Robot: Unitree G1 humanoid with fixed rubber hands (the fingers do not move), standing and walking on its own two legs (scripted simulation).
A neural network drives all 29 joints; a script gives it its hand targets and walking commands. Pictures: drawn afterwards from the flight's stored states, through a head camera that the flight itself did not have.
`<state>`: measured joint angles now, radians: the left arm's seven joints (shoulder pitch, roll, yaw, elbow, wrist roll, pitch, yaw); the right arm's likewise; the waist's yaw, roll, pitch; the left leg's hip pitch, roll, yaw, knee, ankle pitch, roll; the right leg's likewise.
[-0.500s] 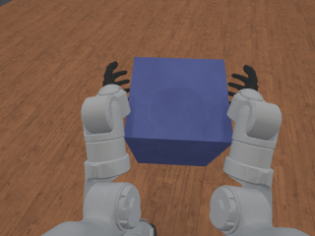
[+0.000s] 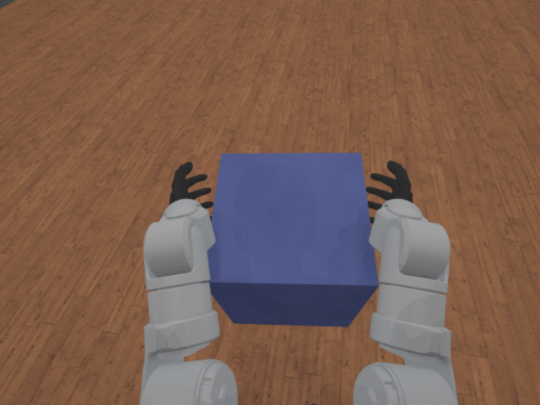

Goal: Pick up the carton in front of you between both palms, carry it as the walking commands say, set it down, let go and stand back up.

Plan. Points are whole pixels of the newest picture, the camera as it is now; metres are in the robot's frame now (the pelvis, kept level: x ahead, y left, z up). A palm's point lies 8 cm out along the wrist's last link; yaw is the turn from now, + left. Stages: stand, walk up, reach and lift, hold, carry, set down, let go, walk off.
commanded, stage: carry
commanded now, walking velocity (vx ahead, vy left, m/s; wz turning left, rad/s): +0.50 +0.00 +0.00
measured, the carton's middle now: (290, 247) +0.36 +0.00 +0.01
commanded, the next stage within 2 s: none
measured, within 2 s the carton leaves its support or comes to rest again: neither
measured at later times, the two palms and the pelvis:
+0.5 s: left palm (195, 109) +0.59 +0.18 +0.12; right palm (345, 110) +0.59 -0.11 +0.12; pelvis +0.32 +0.04 +0.01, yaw -2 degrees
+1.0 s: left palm (234, 49) +0.90 +0.13 +0.09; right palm (344, 49) +0.91 -0.15 +0.09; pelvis +0.64 -0.02 +0.01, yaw +2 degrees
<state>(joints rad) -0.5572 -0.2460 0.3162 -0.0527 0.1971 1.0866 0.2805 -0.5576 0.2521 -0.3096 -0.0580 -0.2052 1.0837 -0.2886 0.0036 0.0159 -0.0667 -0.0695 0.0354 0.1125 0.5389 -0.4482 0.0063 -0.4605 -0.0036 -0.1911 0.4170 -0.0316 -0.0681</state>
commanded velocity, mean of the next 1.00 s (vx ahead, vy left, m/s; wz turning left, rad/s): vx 0.50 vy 0.00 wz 0.00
